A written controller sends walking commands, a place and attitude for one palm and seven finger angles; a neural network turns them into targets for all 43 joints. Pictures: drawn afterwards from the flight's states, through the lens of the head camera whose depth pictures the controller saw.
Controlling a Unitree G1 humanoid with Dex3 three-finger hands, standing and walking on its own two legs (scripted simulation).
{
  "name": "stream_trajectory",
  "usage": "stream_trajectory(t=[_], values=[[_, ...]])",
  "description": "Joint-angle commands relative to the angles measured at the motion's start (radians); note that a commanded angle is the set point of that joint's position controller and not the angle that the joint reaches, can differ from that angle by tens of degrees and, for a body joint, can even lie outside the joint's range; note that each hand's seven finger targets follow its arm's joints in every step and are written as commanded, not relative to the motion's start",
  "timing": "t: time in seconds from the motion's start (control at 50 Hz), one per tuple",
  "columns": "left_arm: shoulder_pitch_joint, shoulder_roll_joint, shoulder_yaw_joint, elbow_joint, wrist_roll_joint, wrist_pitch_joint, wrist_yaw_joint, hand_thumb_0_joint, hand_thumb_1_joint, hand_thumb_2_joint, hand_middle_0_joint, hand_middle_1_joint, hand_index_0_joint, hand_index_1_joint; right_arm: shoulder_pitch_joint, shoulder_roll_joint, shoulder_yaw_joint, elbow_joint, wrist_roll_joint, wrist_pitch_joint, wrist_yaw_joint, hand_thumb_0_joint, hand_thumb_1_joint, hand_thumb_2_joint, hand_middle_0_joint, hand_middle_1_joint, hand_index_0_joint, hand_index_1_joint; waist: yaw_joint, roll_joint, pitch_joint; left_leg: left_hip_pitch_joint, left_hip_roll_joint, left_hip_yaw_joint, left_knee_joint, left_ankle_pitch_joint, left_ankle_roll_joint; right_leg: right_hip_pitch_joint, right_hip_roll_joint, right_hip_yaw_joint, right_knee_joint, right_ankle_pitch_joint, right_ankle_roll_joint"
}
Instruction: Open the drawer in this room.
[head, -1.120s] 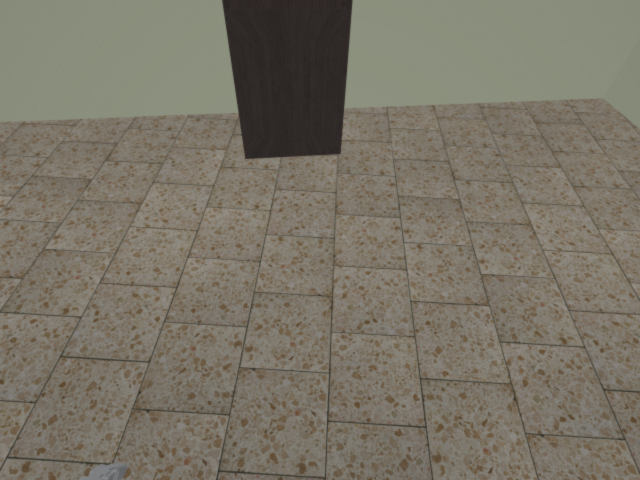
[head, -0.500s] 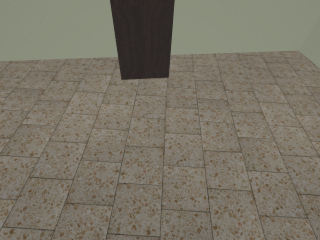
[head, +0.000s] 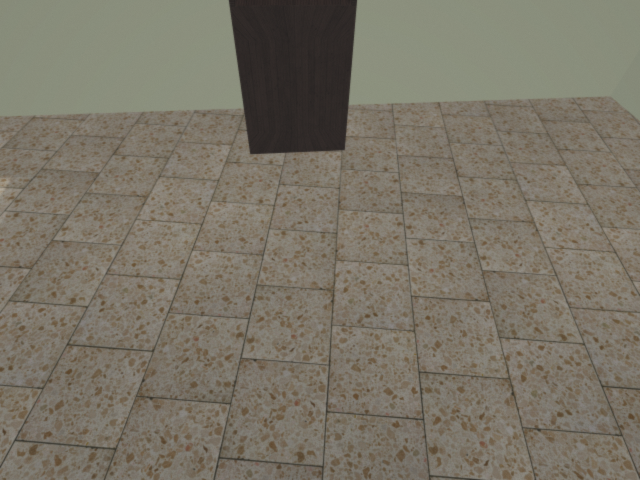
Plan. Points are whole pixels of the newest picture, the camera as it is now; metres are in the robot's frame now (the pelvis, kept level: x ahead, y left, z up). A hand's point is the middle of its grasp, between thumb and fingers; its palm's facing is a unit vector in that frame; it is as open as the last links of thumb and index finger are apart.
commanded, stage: stand and wait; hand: left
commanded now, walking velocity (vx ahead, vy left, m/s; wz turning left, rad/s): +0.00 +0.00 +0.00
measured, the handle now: out of the picture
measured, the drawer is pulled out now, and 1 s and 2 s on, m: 0.00 0.00 0.00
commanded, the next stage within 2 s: turn or walk to find it in 0.30 s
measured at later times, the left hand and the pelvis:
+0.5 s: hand out of the picture +0.05 +0.24 -0.17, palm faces +0.03 -0.95 -0.32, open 7.4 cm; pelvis +0.00 +0.00 +0.00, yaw +2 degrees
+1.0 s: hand out of the picture +0.01 +0.18 -0.17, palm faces +0.18 -0.95 -0.26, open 7.4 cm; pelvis -0.02 -0.02 -0.01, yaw +10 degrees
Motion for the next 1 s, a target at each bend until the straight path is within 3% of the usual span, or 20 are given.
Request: stream_trajectory(t=[0.0, 0.18, 0.28, 0.38, 0.46, 0.52, 0.56, 0.58, 0.6, 0.62, 0.64, 0.66, 0.7, 0.74, 0.84, 0.9, 0.92, 0.94, 0.96, 0.98], values=[[-0.002, 0.169, 0.034, -0.057, -0.003, -0.018, 0.007, 0.0, 0.9, 0.9, -0.2, -0.3, -0.2, -0.3, -0.011, -0.158, -0.028, -0.064, 0.007, -0.019, -0.009, 0.0, -0.9, -0.9, 0.2, 0.3, 0.2, 0.3, 0.006, 0.008, -0.084, 0.004, 0.111, -0.089, -0.046, 0.183, 0.033, 0.03, -0.114, 0.096, -0.059, 0.137, -0.025], [-0.003, 0.177, 0.039, -0.038, -0.002, -0.03, 0.004, 0.0, 0.9, 0.9, -0.2, -0.3, -0.2, -0.3, -0.028, -0.172, -0.036, -0.047, 0.01, -0.027, -0.011, 0.0, -0.9, -0.9, 0.2, 0.3, 0.2, 0.3, 0.005, 0.016, -0.031, 0.005, 0.109, -0.098, -0.085, 0.105, 0.035, 0.009, -0.102, 0.109, -0.112, 0.046, -0.03], [-0.001, 0.189, 0.043, -0.027, -0.001, -0.036, 0.001, 0.0, 0.9, 0.9, -0.2, -0.3, -0.2, -0.3, -0.034, -0.188, -0.039, -0.045, 0.011, -0.035, -0.013, 0.0, -0.9, -0.9, 0.2, 0.3, 0.2, 0.3, 0.007, 0.018, -0.058, 0.023, 0.114, -0.104, -0.099, 0.123, 0.041, 0.036, -0.102, 0.104, -0.119, 0.072, -0.032], [0.049, 0.105, 0.034, -0.026, -0.002, -0.005, 0.01, 0.0, 0.9, 0.9, -0.2, -0.3, -0.2, -0.3, -0.001, -0.098, -0.022, -0.057, 0.006, -0.01, -0.008, 0.0, -0.9, -0.9, 0.2, 0.3, 0.2, 0.3, 0.017, 0.03, -0.029, -0.071, 0.108, -0.117, -0.067, 0.121, 0.034, 0.035, -0.113, 0.067, -0.07, 0.048, -0.009], [0.075, 0.121, 0.049, -0.058, 0.001, 0.005, 0.015, 0.0, 0.9, 0.9, -0.2, -0.3, -0.2, -0.3, 0.024, -0.086, -0.028, -0.095, 0.003, 0.008, -0.004, 0.0, -0.9, -0.9, 0.2, 0.3, 0.2, 0.3, 0.021, -0.043, -0.051, -0.142, 0.07, -0.098, 0.038, 0.134, 0.024, 0.05, -0.174, 0.089, -0.064, 0.072, -0.034], [0.067, 0.149, 0.062, -0.097, 0.003, 0.007, 0.019, 0.0, 0.9, 0.9, -0.2, -0.3, -0.2, -0.3, 0.056, -0.077, -0.041, -0.122, 0.004, 0.019, -0.005, 0.0, -0.9, -0.9, 0.2, 0.3, 0.2, 0.3, 0.01, -0.116, -0.079, -0.126, 0.04, -0.033, 0.196, 0.075, 0.009, 0.007, -0.282, 0.127, -0.075, 0.131, -0.103], [0.046, 0.144, 0.063, -0.124, 0.006, 0.009, 0.022, 0.0, 0.9, 0.9, -0.2, -0.3, -0.2, -0.3, 0.077, -0.068, -0.049, -0.134, 0.004, 0.024, -0.003, 0.0, -0.9, -0.9, 0.2, 0.3, 0.2, 0.3, -0.004, -0.132, -0.063, -0.11, 0.042, -0.008, 0.225, -0.009, 0.006, -0.043, -0.306, 0.104, -0.044, 0.171, -0.123], [0.028, 0.137, 0.065, -0.138, 0.008, 0.012, 0.022, 0.0, 0.9, 0.9, -0.2, -0.3, -0.2, -0.3, 0.099, -0.06, -0.051, -0.135, 0.004, 0.023, 0.0, 0.0, -0.9, -0.9, 0.2, 0.3, 0.2, 0.3, -0.018, -0.114, -0.05, -0.081, 0.06, -0.008, 0.177, 0.011, 0.009, -0.085, -0.297, 0.063, -0.008, 0.139, -0.11], [0.022, 0.121, 0.065, -0.148, 0.007, 0.017, 0.02, 0.0, 0.9, 0.9, -0.2, -0.3, -0.2, -0.3, 0.118, -0.07, -0.054, -0.137, 0.0, 0.02, 0.002, 0.0, -0.9, -0.9, 0.2, 0.3, 0.2, 0.3, -0.025, -0.028, -0.048, -0.048, 0.091, -0.073, 0.093, 0.106, 0.028, -0.131, -0.234, -0.004, 0.075, 0.076, -0.066], [0.016, 0.08, 0.061, -0.162, 0.002, 0.024, 0.017, 0.0, 0.9, 0.9, -0.2, -0.3, -0.2, -0.3, 0.138, -0.115, -0.06, -0.144, -0.008, 0.015, 0.004, 0.0, -0.9, -0.9, 0.2, 0.3, 0.2, 0.3, -0.036, 0.154, -0.033, -0.071, 0.18, -0.292, -0.036, 0.189, 0.083, -0.171, -0.096, -0.089, 0.244, -0.076, 0.002], [-0.012, 0.056, 0.058, -0.18, 0.0, 0.024, 0.021, 0.0, 0.9, 0.9, -0.2, -0.3, -0.2, -0.3, 0.167, -0.15, -0.073, -0.144, -0.01, 0.008, -0.004, 0.0, -0.9, -0.9, 0.2, 0.3, 0.2, 0.3, -0.05, 0.281, -0.02, -0.048, 0.28, -0.511, -0.172, 0.274, 0.165, -0.244, 0.003, -0.075, 0.439, -0.314, 0.031], [0.001, 0.066, 0.059, -0.188, 0.003, 0.022, 0.023, 0.0, 0.9, 0.9, -0.2, -0.3, -0.2, -0.3, 0.174, -0.16, -0.075, -0.146, -0.004, 0.005, -0.014, 0.0, -0.9, -0.9, 0.2, 0.3, 0.2, 0.3, -0.037, 0.252, -0.032, -0.014, 0.307, -0.551, -0.174, 0.307, 0.222, -0.292, -0.021, 0.013, 0.548, -0.354, 0.024], [0.019, 0.043, 0.064, -0.172, 0.001, 0.015, 0.017, 0.0, 0.9, 0.9, -0.2, -0.3, -0.2, -0.3, 0.136, -0.13, -0.073, -0.156, -0.004, 0.004, -0.023, 0.0, -0.9, -0.9, 0.2, 0.3, 0.2, 0.3, -0.012, 0.144, -0.077, 0.032, 0.261, -0.444, -0.126, 0.305, 0.224, -0.31, -0.029, 0.05, 0.608, -0.281, 0.026], [0.05, 0.011, 0.057, -0.155, -0.001, 0.015, 0.012, 0.0, 0.9, 0.9, -0.2, -0.3, -0.2, -0.3, 0.117, -0.101, -0.071, -0.161, -0.004, 0.003, -0.027, 0.0, -0.9, -0.9, 0.2, 0.3, 0.2, 0.3, -0.006, 0.154, -0.112, 0.052, 0.213, -0.351, -0.113, 0.285, 0.202, -0.273, -0.023, 0.03, 0.559, -0.244, 0.033], [0.076, -0.043, 0.044, -0.142, -0.007, 0.011, 0.012, 0.0, 0.9, 0.9, -0.2, -0.3, -0.2, -0.3, 0.148, -0.068, -0.071, -0.133, -0.007, 0.005, -0.029, 0.0, -0.9, -0.9, 0.2, 0.3, 0.2, 0.3, -0.014, 0.157, -0.099, 0.03, 0.188, -0.333, -0.119, 0.27, 0.184, -0.126, 0.008, 0.006, 0.266, -0.224, 0.027], [0.171, -0.04, 0.043, -0.093, -0.006, -0.004, 0.018, 0.0, 0.9, 0.9, -0.2, -0.3, -0.2, -0.3, 0.134, -0.04, -0.067, -0.119, 0.005, 0.002, -0.025, 0.0, -0.9, -0.9, 0.2, 0.3, 0.2, 0.3, 0.023, 0.111, -0.097, -0.075, 0.128, -0.268, -0.058, 0.144, 0.112, 0.085, 0.005, 0.002, -0.049, -0.004, 0.03], [0.176, -0.003, 0.047, -0.084, 0.0, -0.014, 0.022, 0.0, 0.9, 0.9, -0.2, -0.3, -0.2, -0.3, 0.139, 0.004, -0.06, -0.114, 0.013, -0.001, -0.02, 0.0, -0.9, -0.9, 0.2, 0.3, 0.2, 0.3, 0.02, 0.018, -0.073, -0.175, 0.076, -0.206, 0.006, 0.035, 0.061, 0.162, -0.076, 0.094, -0.121, 0.012, 0.011], [0.157, 0.049, 0.05, -0.085, 0.004, -0.022, 0.025, 0.0, 0.9, 0.9, -0.2, -0.3, -0.2, -0.3, 0.146, 0.049, -0.046, -0.126, 0.019, 0.0, -0.017, 0.0, -0.9, -0.9, 0.2, 0.3, 0.2, 0.3, 0.002, -0.13, -0.04, -0.235, 0.0, -0.106, 0.082, -0.095, 0.011, 0.124, -0.231, 0.272, -0.193, -0.054, -0.052], [0.13, 0.085, 0.058, -0.105, 0.005, -0.022, 0.022, 0.0, 0.9, 0.9, -0.2, -0.3, -0.2, -0.3, 0.134, 0.045, -0.049, -0.135, 0.008, 0.006, -0.015, 0.0, -0.9, -0.9, 0.2, 0.3, 0.2, 0.3, 0.003, -0.176, -0.002, -0.2, -0.015, -0.05, 0.137, -0.152, -0.005, -0.002, -0.323, 0.344, -0.243, -0.081, -0.117], [0.118, 0.078, 0.06, -0.105, 0.004, -0.023, 0.021, 0.0, 0.9, 0.9, -0.2, -0.3, -0.2, -0.3, 0.092, 0.031, -0.054, -0.128, 0.001, 0.019, -0.017, 0.0, -0.9, -0.9, 0.2, 0.3, 0.2, 0.3, 0.019, -0.246, 0.055, -0.175, 0.003, -0.056, 0.21, -0.188, -0.003, -0.105, -0.306, 0.365, -0.274, -0.115, -0.141]])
